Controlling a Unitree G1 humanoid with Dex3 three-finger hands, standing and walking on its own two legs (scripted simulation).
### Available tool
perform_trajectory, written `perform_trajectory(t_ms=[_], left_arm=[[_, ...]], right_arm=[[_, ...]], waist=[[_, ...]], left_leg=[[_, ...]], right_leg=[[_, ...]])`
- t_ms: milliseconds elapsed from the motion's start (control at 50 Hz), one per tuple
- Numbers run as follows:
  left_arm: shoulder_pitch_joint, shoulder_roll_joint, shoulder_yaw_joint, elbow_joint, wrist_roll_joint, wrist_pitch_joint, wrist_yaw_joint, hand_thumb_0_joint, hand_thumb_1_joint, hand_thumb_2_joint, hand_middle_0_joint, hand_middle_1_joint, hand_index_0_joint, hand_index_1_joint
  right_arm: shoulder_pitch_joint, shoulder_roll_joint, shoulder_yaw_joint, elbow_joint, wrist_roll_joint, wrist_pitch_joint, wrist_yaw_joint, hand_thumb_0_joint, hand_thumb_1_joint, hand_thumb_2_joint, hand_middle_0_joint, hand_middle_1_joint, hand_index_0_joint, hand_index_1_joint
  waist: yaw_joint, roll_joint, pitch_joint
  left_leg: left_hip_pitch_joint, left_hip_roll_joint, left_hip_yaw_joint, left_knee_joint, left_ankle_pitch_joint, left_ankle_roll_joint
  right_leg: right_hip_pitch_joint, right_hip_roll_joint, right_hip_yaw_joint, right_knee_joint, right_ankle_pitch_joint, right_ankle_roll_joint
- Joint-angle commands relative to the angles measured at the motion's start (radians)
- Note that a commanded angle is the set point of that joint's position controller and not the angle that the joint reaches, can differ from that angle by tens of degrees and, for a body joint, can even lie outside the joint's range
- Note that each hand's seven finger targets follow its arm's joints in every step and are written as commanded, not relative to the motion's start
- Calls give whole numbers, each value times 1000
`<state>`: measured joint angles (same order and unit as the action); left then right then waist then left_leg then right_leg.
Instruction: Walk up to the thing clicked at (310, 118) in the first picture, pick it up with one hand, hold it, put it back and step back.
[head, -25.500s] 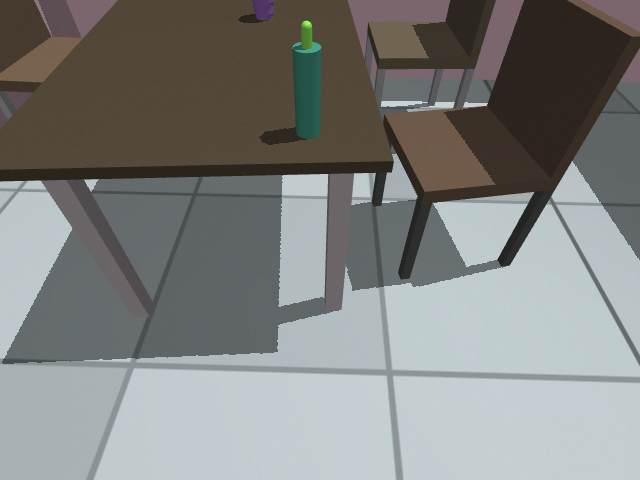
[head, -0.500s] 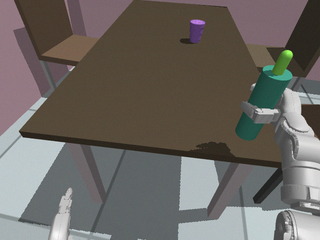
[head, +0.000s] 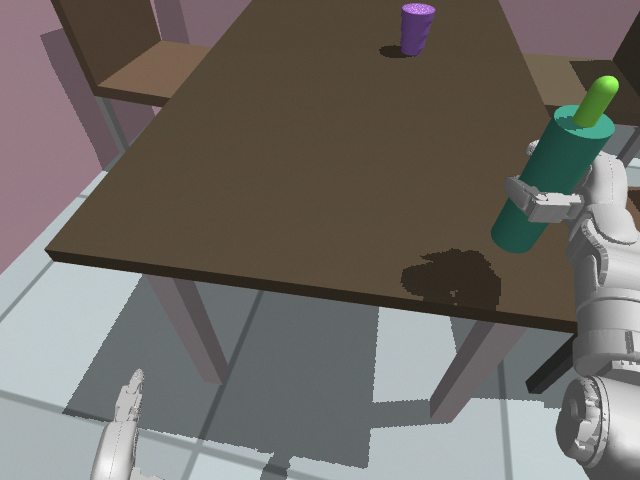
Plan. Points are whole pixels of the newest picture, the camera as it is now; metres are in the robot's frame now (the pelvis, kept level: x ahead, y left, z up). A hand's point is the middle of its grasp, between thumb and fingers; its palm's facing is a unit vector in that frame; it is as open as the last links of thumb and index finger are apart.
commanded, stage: crouch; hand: right
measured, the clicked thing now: (551, 174) +0.45 -0.22 +0.19
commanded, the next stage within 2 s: lower in 0.14 s
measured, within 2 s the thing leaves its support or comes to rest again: rests again in 1.10 s
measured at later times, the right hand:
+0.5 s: hand (535, 198) +0.47 -0.23 +0.13, palm faces +0.25 +0.97 -0.01, open 8.2 cm
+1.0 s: hand (527, 217) +0.47 -0.24 +0.10, palm faces +0.27 +0.96 -0.01, open 8.1 cm
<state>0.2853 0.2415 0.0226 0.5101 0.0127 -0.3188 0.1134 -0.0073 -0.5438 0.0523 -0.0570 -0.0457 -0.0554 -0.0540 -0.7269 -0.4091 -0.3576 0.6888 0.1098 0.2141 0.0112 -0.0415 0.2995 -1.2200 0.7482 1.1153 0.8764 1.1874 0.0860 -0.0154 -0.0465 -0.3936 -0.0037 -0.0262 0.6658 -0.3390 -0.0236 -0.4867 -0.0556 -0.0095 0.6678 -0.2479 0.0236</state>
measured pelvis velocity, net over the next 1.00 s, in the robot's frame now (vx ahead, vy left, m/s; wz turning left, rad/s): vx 0.01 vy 0.00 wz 0.01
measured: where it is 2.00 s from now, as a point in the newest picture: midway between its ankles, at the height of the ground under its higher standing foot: outside the picture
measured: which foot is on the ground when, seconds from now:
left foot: down 0.00-1.00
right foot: down 0.00-1.00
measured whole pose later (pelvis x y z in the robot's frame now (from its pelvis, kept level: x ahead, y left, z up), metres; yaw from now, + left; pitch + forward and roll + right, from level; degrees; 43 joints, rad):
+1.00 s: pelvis +0.01 +0.00 -0.01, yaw +0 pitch +9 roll +2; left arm 0.30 0.23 0.00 0.36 0.02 -0.19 0.06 -0.01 -0.56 0.07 -0.06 -0.04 -0.05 -0.06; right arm -0.68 -0.43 -0.42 0.91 0.09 -0.16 0.03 -0.04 0.24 -1.08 0.79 1.02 0.91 1.09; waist 0.12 0.00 -0.07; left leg -0.52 -0.02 -0.02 0.73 -0.37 -0.03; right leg -0.63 -0.07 0.00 0.77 -0.30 0.02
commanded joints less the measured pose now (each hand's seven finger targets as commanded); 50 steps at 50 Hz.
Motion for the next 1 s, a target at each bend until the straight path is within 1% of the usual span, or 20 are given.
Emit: perform_trajectory(t_ms=[0, 60, 80, 100, 240, 320, 420, 440, 500, 560, 600, 700, 720, 760, 800, 820, 860, 920, 960, 980], left_arm=[[-108, 131, 47, -241, -8, -45, -1, 0, -555, 57, -51, -43, -44, -49], [-58, 107, 37, -200, -10, -24, -5, 0, -552, 56, -47, -42, -42, -47], [-124, 124, 38, -300, -10, -29, -6, 0, -558, 59, -49, -41, -41, -49], [-58, 134, 59, -224, -8, -19, -1, 0, -558, 59, -48, -41, -41, -48], [-65, 117, 41, -254, -10, -5, -10, 0, -569, 68, -48, -37, -34, -51], [-37, 177, 98, -287, -14, 0, -10, 0, -574, 68, -48, -36, -32, -51], [-25, 124, 59, -260, -17, 18, -29, 0, -578, 71, -48, -34, -31, -51], [-78, 149, 74, -329, -17, 13, -28, 0, -580, 71, -49, -34, -31, -52], [3, 121, 55, -240, -15, 36, -35, 0, -583, 75, -48, -33, -29, -53], [-56, 168, 99, -291, -14, 40, -33, 0, -573, 70, -47, -34, -31, -50], [-9, 145, 81, -220, -8, 51, -37, 0, -570, 69, -46, -34, -30, -50], [-75, 136, 47, -366, -6, 51, -34, 0, -585, 81, -47, -33, -27, -54], [-3, 150, 78, -292, -3, 60, -30, 0, -583, 80, -47, -32, -27, -53], [-5, 135, 54, -295, -5, 64, -32, 0, -588, 83, -48, -32, -26, -54], [-41, 151, 68, -298, -5, 69, -29, 0, -585, 76, -48, -30, -27, -52], [-8, 121, 45, -250, -3, 76, -33, 0, -588, 78, -48, -31, -26, -54], [19, 137, 72, -239, -3, 77, -39, 0, -590, 77, -57, -37, -39, -55], [-33, 173, 77, -363, 1, 70, -37, 0, -542, 44, -55, -43, -51, -46], [69, 109, 44, -258, -3, 89, -48, 0, -542, 46, -56, -46, -52, -49], [41, 113, 42, -296, -8, 87, -49, 0, -548, 49, -56, -45, -51, -49]], right_arm=[[-741, -427, -125, -406, 29, -202, -6, 0, -176, -1307, 1295, 1436, 1340, 1436], [-722, -404, -112, -350, 26, -226, -5, 0, -173, -1307, 1301, 1440, 1345, 1441], [-761, -432, -120, -405, 22, -244, -8, 0, -158, -1310, 1298, 1442, 1345, 1442], [-734, -453, -137, -348, 16, -247, -10, 0, -173, -1314, 1306, 1447, 1352, 1448], [-769, -393, -84, -321, 18, -289, 4, 0, -166, -1289, 1273, 1417, 1321, 1417], [-662, -359, -83, -203, 24, -306, 24, 0, -182, -1274, 1268, 1403, 1313, 1403], [-688, -329, -61, -215, 27, -357, 35, 0, -170, -1232, 1246, 1363, 1289, 1363], [-719, -359, -80, -266, 29, -374, 35, 0, -181, -1216, 1245, 1349, 1285, 1349], [-670, -389, -98, -213, 23, -397, 33, 0, -176, -1213, 1226, 1339, 1267, 1339], [-706, -433, -129, -300, 27, -427, 24, 0, -191, -1219, 1241, 1349, 1280, 1349], [-676, -441, -134, -297, 22, -436, 14, 0, -196, -1227, 1252, 1360, 1291, 1360], [-654, -411, -122, -309, 17, -479, 4, 0, -209, -1211, 1249, 1344, 1286, 1344], [-604, -395, -121, -258, 21, -481, 10, 0, -207, -1212, 1242, 1341, 1279, 1341], [-553, -339, -95, -158, 24, -479, 19, 0, -221, -1231, 1262, 1362, 1299, 1362], [-609, -400, -129, -177, 18, -493, 16, 0, -229, -1221, 1257, 1353, 1293, 1353], [-600, -373, -112, -172, 19, -495, 16, 0, -229, -1228, 1259, 1359, 1296, 1359], [-542, -319, -93, -72, 19, -493, 26, 0, -165, -1130, 1280, 1306, 1322, 1306], [-638, -405, -116, -203, 2, -518, 27, 0, -3, -890, 1201, 1084, 1222, 1085], [-555, -317, -78, -89, 9, -502, 35, 0, 58, -745, 1176, 1006, 1194, 1007], [-571, -323, -89, -100, 16, -506, 35, 0, 87, -690, 1164, 964, 1178, 965]], waist=[[-27, -110, -530], [-16, -138, -478], [-20, -139, -525], [-11, -148, -517], [11, -158, -486], [44, -90, -449], [30, -101, -461], [31, -87, -522], [17, -143, -489], [23, -197, -551], [8, -246, -550], [23, -177, -623], [32, -170, -576], [43, -127, -518], [30, -154, -521], [27, -168, -469], [58, -141, -441], [48, -163, -587], [53, -152, -460], [54, -127, -463]], left_leg=[[42, -25, 47, -88, 299, 13], [10, -29, 47, -92, 265, 17], [38, -25, 43, -91, 273, 17], [13, -27, 43, -87, 278, 16], [-37, -33, 51, -81, 263, 20], [-54, -28, 39, -89, 281, 9], [-69, -31, 47, -63, 297, 12], [-53, -32, 46, -58, 307, 11], [-60, -29, 41, -48, 301, 15], [-66, -27, 31, -47, 297, 17], [-87, -34, 42, -35, 286, 24], [-33, -41, 46, -20, 343, 18], [-58, -44, 47, -21, 343, 17], [-71, -43, 43, -29, 343, 14], [-75, -36, 36, -25, 322, 14], [-96, -34, 32, -26, 291, 17], [-141, -42, 39, -27, 255, 18], [-103, -44, 46, -7, 314, 16], [-133, -44, 47, -14, 303, 16], [-114, -40, 42, -18, 314, 13]], right_leg=[[353, 36, -9, -38, 209, -21], [333, 32, -7, -46, 175, -21], [344, 34, -10, -46, 179, -20], [354, 32, -10, -36, 187, -22], [354, 21, -2, -41, 184, -20], [316, 27, -7, -27, 162, -33], [307, 24, -2, -10, 200, -29], [326, 22, -2, -5, 209, -28], [287, 30, -8, 6, 200, -26], [322, 29, -10, 12, 204, -23], [336, 21, -4, 14, 237, -14], [348, 18, -1, 45, 304, -19], [334, 17, 0, 47, 301, -20], [290, 17, 0, 44, 291, -26], [264, 20, -7, 42, 241, -27], [231, 23, -9, 36, 196, -27], [226, 14, -2, 28, 160, -26], [324, 10, 4, 50, 279, -23], [268, 14, 1, 50, 256, -24], [246, 19, -1, 50, 244, -30]])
